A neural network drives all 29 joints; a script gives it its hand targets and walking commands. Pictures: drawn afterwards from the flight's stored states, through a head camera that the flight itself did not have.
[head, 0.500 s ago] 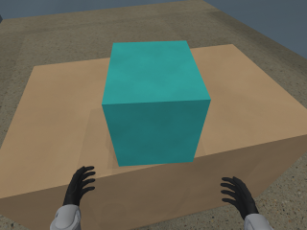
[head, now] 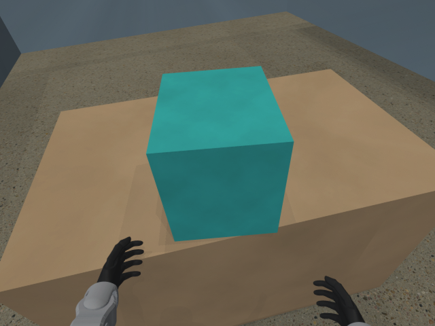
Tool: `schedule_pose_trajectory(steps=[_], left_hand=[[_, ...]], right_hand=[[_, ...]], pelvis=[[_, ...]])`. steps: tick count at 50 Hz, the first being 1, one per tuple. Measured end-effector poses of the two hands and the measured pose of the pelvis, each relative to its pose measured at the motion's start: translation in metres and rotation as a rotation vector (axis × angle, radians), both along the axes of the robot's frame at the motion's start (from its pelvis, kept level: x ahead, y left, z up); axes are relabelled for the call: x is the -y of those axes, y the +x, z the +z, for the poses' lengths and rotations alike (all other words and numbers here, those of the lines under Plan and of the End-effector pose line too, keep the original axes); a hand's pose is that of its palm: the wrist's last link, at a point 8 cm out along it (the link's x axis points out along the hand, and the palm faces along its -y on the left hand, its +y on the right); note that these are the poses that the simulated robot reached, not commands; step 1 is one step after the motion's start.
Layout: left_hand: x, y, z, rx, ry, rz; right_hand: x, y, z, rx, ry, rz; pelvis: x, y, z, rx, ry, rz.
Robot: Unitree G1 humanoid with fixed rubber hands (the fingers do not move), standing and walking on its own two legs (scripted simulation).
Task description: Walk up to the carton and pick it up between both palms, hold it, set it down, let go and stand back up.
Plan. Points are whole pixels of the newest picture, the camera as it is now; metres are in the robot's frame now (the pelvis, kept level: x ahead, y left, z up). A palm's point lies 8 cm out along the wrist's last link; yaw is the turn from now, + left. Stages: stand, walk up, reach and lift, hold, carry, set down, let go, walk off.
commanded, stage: set down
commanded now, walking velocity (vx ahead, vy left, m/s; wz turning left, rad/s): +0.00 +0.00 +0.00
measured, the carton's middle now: (218, 151) +0.49 +0.03 +0.06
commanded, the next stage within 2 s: let go in 0.28 s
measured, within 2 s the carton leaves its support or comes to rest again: neither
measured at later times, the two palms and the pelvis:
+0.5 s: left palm (112, 281) +0.21 +0.22 -0.01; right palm out of the picture +0.15 -0.23 -0.09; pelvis +0.00 -0.01 +0.00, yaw +0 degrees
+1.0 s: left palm (111, 290) +0.20 +0.23 -0.02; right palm out of the picture +0.10 -0.24 -0.12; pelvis -0.01 -0.01 -0.01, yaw +5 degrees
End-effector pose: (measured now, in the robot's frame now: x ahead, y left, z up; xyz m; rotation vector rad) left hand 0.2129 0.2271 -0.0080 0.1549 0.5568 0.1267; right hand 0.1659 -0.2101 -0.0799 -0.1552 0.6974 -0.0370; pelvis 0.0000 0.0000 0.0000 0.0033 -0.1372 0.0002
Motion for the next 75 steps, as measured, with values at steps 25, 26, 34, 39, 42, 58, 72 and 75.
schedule_pose_trajectory(steps=[25, 26, 34, 39, 42, 58, 72, 75], left_hand=[[0.004, -0.002, 0.000, -0.010, 0.026, 0.016], [0.004, -0.002, -0.001, -0.009, 0.024, 0.015], [0.004, -0.003, -0.001, -0.007, 0.024, 0.012], [0.004, -0.004, -0.002, 0.000, 0.017, 0.013], [0.004, -0.005, -0.003, 0.003, 0.015, 0.012], [0.000, -0.020, -0.021, 0.174, 0.006, -0.002], [-0.020, -0.149, -0.119, -0.438, -0.016, 0.227], [-0.018, -0.180, -0.130, -0.523, -0.037, 0.284]], right_hand=[[0.022, -0.012, -0.007, -0.024, -0.008, -0.007], [0.023, -0.011, -0.006, -0.019, -0.007, -0.007], [0.026, -0.009, -0.004, -0.012, -0.018, -0.008], [0.024, -0.012, -0.006, -0.021, -0.013, -0.008], [0.023, -0.016, -0.006, -0.026, -0.011, -0.012], [0.019, -0.084, -0.048, -0.447, -0.088, 0.065], [-0.005, -0.012, -0.051, -0.332, -0.055, 0.109], [-0.005, -0.005, -0.053, -0.346, -0.076, 0.126]], pelvis=[[0.012, 0.002, -0.001, -0.016, 0.006, 0.001], [0.013, 0.002, -0.001, -0.015, 0.006, 0.002], [0.014, 0.000, -0.001, -0.012, 0.007, 0.006], [0.014, -0.001, -0.001, -0.011, 0.006, 0.006], [0.013, -0.002, -0.001, -0.012, 0.005, 0.003], [0.003, 0.000, -0.013, -0.154, -0.022, 0.133], [0.008, 0.012, -0.017, -0.156, -0.029, 0.169], [0.009, 0.014, -0.018, -0.154, -0.033, 0.177]])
